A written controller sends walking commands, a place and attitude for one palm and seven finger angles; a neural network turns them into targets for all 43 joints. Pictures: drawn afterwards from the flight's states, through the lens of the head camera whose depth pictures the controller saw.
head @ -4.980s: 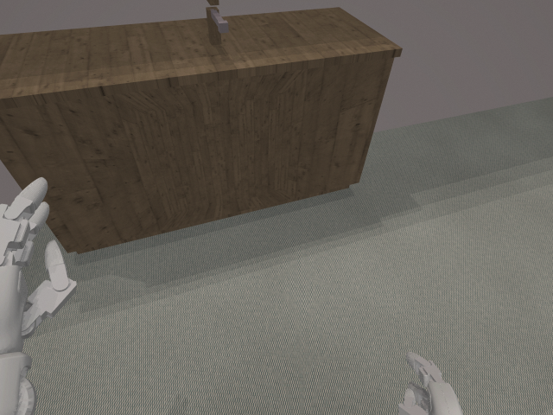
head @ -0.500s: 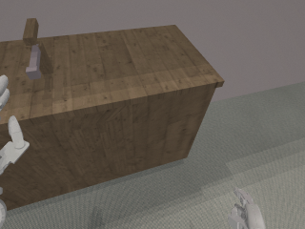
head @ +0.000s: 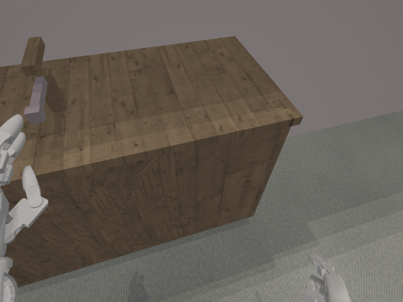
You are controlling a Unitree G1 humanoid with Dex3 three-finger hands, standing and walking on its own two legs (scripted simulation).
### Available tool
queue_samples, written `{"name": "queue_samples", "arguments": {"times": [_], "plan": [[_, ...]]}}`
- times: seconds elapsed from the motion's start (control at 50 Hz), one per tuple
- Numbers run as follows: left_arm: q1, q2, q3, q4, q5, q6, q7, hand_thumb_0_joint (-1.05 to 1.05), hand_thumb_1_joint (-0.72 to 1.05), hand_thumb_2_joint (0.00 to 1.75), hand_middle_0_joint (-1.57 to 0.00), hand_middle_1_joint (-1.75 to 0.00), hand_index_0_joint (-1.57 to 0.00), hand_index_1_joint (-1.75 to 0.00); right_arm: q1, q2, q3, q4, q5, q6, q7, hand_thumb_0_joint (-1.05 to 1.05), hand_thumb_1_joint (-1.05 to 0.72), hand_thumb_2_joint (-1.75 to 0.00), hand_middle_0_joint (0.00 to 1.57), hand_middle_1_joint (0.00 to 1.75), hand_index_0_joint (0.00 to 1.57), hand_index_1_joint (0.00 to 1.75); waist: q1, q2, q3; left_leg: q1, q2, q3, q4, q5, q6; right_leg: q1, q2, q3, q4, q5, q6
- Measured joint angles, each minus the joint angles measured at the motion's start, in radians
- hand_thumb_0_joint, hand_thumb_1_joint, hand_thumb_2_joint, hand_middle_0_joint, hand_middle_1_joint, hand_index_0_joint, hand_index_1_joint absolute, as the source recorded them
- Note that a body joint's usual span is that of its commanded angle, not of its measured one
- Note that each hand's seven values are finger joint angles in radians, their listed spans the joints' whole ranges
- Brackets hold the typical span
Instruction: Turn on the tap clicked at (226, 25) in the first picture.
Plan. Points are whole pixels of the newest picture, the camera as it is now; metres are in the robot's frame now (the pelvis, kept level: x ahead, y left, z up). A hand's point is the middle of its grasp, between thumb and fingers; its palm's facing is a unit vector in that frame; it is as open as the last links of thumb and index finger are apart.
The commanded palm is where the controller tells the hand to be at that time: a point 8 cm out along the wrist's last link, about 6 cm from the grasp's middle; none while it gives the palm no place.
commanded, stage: come to a stop and stand still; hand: left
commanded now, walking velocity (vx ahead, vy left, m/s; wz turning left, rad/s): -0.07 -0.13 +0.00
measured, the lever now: (35, 114) +0.44 +0.39 +0.12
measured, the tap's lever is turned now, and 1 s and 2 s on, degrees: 0 0 0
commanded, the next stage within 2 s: look again from close up in 1.44 s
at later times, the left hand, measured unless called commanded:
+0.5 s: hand (47, 222) +0.19 +0.22 +0.17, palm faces +0.30 -0.87 -0.39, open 7.4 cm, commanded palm +0.14 +0.26 +0.19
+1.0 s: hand (32, 194) +0.23 +0.26 +0.17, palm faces +0.35 -0.87 -0.36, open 7.4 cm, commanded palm +0.17 +0.29 +0.19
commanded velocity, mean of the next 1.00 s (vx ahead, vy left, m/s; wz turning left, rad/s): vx -0.01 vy -0.01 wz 0.00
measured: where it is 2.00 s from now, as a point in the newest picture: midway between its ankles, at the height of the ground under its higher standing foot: outside the picture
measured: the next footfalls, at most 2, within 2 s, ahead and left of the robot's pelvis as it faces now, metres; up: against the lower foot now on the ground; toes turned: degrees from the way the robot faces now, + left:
none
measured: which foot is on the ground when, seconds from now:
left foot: down 0.00-1.00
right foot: down 0.00-1.00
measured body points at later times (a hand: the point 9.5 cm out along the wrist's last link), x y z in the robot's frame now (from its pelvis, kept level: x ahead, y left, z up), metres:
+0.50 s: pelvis -0.04 -0.01 +0.01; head -0.04 -0.01 +0.46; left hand +0.17 +0.26 +0.19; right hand +0.10 -0.25 -0.07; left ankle +0.04 +0.10 -0.73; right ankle -0.01 -0.12 -0.73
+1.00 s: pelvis +0.00 +0.02 +0.01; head +0.02 +0.04 +0.46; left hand +0.20 +0.30 +0.18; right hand +0.17 -0.19 -0.06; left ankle +0.05 +0.10 -0.73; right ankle -0.01 -0.11 -0.73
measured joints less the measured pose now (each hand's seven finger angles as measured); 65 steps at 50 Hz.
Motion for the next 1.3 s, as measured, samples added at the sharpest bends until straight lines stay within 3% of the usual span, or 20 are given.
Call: {"name": "queue_samples", "arguments": {"times": [0.04,0.12,0.2,0.24,0.28,0.32,0.38,0.5,0.58,0.74,1.02,1.3], "plan": [[-0.012,0.023,0.009,0.005,-0.003,-0.002,-0.003,0.02,0.89,0.89,-0.21,-0.3,-0.21,-0.31,-0.008,0.015,-0.006,-0.004,0.004,0.003,-0.005,0.02,-0.91,-0.9,0.2,0.3,0.2,0.3,0.015,-0.03,0.001,0.007,-0.009,0.021,0.005,-0.016,0.02,-0.007,-0.007,0.028,0.023,-0.032,0.012],[-0.042,0.042,0.027,0.033,-0.003,0.0,-0.004,0.02,0.89,0.89,-0.21,-0.3,-0.21,-0.31,-0.013,0.049,0.009,-0.022,-0.005,-0.028,0.007,0.02,-0.91,-0.9,0.2,0.3,0.2,0.3,0.014,-0.036,-0.011,0.01,-0.002,0.02,-0.034,0.008,0.027,-0.026,0.027,0.075,0.08,-0.131,0.021],[-0.039,0.033,0.025,0.021,-0.008,0.011,-0.004,0.02,0.89,0.89,-0.21,-0.3,-0.21,-0.31,-0.019,0.077,0.038,-0.037,-0.003,-0.053,0.033,0.02,-0.9,-0.9,0.2,0.3,0.2,0.3,0.017,-0.027,-0.016,0.002,0.015,0.023,-0.046,0.028,0.014,0.012,0.042,0.078,-0.028,-0.071,0.027],[-0.037,0.023,0.016,0.024,-0.007,0.015,-0.008,0.02,0.89,0.89,-0.21,-0.3,-0.21,-0.31,-0.025,0.083,0.05,-0.04,-0.002,-0.054,0.038,0.02,-0.9,-0.9,0.2,0.3,0.21,0.3,0.016,-0.01,-0.009,-0.007,0.029,0.019,-0.033,0.029,0.007,0.027,0.052,0.068,-0.08,0.043,0.014],[-0.172,0.088,0.035,0.105,0.036,-0.007,-0.068,0.02,0.89,0.89,-0.21,-0.3,-0.21,-0.31,-0.004,0.084,0.033,-0.031,-0.019,-0.087,0.035,0.01,-0.9,-0.9,0.21,0.3,0.21,0.3,0.058,0.008,0.0,-0.036,0.041,-0.002,-0.005,0.026,0.003,0.012,0.068,0.053,-0.077,0.073,-0.013],[-0.275,0.112,0.071,0.209,0.012,-0.027,-0.086,0.02,0.89,0.89,-0.22,-0.3,-0.21,-0.31,-0.006,0.075,0.037,-0.007,-0.01,-0.09,0.043,0.01,-0.9,-0.9,0.21,0.3,0.21,0.3,0.078,0.013,0.005,-0.039,0.034,-0.018,-0.015,0.047,-0.004,-0.003,0.075,0.059,-0.068,0.068,-0.03],[-0.251,0.072,0.091,0.232,-0.03,-0.012,-0.073,0.02,0.89,0.89,-0.21,-0.3,-0.21,-0.31,0.007,0.053,0.038,-0.007,0.005,-0.09,0.061,0.02,-0.9,-0.9,0.21,0.3,0.21,0.3,0.05,0.023,0.0,-0.022,0.023,-0.013,-0.045,0.063,0.0,0.0,0.07,0.072,-0.076,0.075,-0.026],[-0.048,-0.001,-0.013,0.151,-0.021,-0.004,-0.078,0.02,0.89,0.89,-0.21,-0.3,-0.21,-0.31,0.07,0.014,0.027,-0.002,0.006,-0.094,0.039,0.02,-0.9,-0.9,0.21,0.3,0.21,0.3,0.028,0.005,-0.046,-0.008,-0.02,-0.044,-0.056,0.01,0.013,0.006,0.067,0.109,-0.1,0.085,-0.014],[-0.073,0.002,-0.031,0.17,-0.006,0.002,-0.074,0.02,0.89,0.89,-0.21,-0.3,-0.21,-0.31,0.089,0.005,0.023,0.015,0.003,-0.099,0.022,0.02,-0.9,-0.9,0.2,0.3,0.21,0.3,0.028,-0.013,-0.04,0.007,-0.024,-0.067,-0.069,0.045,0.02,0.027,0.076,0.107,-0.116,0.07,-0.008],[-0.128,0.025,0.025,0.141,0.001,-0.029,-0.059,0.02,0.89,0.89,-0.21,-0.3,-0.21,-0.31,0.067,0.028,0.031,-0.006,-0.002,-0.119,0.043,0.02,-0.9,-0.9,0.2,0.3,0.2,0.3,0.014,-0.038,-0.024,0.014,-0.035,-0.075,-0.092,0.072,0.027,0.042,0.079,0.122,-0.151,0.092,-0.001],[-0.112,-0.001,-0.004,0.138,-0.001,-0.004,-0.063,0.02,0.89,0.89,-0.21,-0.3,-0.21,-0.31,0.008,0.068,0.069,-0.007,-0.016,-0.111,0.053,0.02,-0.9,-0.9,0.21,0.3,0.21,0.3,0.056,-0.036,-0.031,0.038,-0.066,-0.077,-0.136,0.058,0.048,0.086,0.057,0.133,-0.231,0.112,0.022],[-0.08,0.014,-0.002,0.111,-0.027,0.025,-0.063,0.02,0.89,0.89,-0.21,-0.3,-0.21,-0.31,-0.03,0.052,0.055,-0.04,-0.005,-0.05,0.045,0.02,-0.9,-0.9,0.21,0.3,0.21,0.3,0.04,-0.028,-0.053,0.056,-0.074,-0.073,-0.133,0.02,0.052,0.111,0.048,0.137,-0.244,0.084,0.029]]}}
